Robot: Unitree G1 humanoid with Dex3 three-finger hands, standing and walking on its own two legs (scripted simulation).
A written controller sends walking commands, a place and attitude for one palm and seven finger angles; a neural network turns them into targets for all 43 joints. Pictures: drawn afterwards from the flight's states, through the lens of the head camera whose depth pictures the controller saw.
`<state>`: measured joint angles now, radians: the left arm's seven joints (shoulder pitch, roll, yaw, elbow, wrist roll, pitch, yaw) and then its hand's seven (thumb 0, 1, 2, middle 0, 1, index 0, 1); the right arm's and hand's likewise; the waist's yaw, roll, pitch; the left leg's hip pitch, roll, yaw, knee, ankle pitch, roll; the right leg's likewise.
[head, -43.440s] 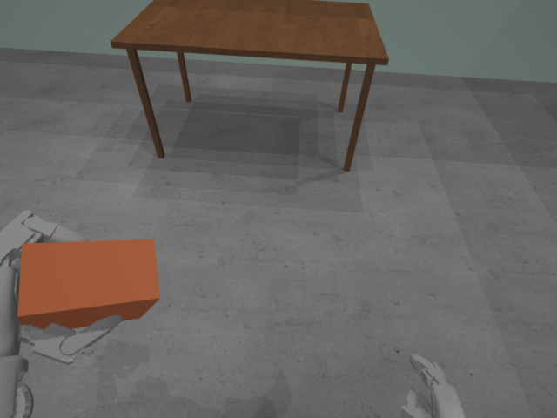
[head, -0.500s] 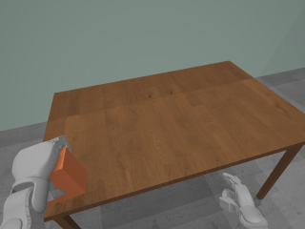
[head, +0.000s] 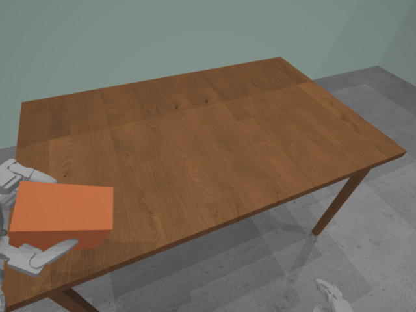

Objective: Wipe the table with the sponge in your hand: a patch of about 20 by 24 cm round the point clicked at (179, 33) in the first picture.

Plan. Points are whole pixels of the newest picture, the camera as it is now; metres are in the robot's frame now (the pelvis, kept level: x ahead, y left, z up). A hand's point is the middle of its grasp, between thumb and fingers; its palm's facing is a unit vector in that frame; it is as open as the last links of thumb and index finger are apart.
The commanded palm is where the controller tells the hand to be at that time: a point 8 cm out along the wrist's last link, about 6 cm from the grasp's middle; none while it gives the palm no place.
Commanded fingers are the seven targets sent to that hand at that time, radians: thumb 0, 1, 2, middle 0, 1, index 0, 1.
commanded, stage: step back with the hand held close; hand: left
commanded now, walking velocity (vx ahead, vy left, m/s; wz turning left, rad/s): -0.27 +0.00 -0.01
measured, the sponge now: (77, 219) +0.22 +0.22 +0.13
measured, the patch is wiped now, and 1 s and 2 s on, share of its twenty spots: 1.00 1.00 1.00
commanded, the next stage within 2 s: stop stepping back and stand still in 0.94 s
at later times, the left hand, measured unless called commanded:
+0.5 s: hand (22, 257) +0.15 +0.24 +0.16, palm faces +0.43 -0.84 -0.32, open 10.7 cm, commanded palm +0.10 +0.28 +0.19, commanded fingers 0.00 0.10 1.30 -1.20 -1.60 -1.20 -1.60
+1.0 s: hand out of the picture +0.02 +0.22 +0.18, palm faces +0.34 -0.86 -0.37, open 10.7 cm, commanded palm -0.03 +0.27 +0.19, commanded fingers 0.00 0.10 1.30 -1.20 -1.60 -1.20 -1.60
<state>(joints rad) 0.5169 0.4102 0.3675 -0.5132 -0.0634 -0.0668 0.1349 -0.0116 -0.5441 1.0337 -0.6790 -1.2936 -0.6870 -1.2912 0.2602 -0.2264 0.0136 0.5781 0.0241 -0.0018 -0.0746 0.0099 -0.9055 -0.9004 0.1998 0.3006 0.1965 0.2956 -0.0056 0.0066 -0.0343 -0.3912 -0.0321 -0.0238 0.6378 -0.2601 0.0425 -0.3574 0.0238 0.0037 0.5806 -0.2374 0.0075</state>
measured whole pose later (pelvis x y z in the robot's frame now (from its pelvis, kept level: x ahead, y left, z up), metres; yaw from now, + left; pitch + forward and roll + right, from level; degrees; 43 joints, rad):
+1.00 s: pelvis -0.20 -0.01 -0.01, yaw -1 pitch -1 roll -5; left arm 0.45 0.37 0.33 -0.58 -0.03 -0.13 0.13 -0.01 -0.55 1.03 -0.68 -1.30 -0.69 -1.29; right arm 0.19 -0.18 0.03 0.60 0.00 -0.12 -0.03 0.01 -0.90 -0.90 0.20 0.30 0.20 0.30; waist -0.01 0.06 0.02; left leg -0.51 0.12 -0.03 0.66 -0.17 -0.01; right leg -0.30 0.08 -0.02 0.55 -0.24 0.02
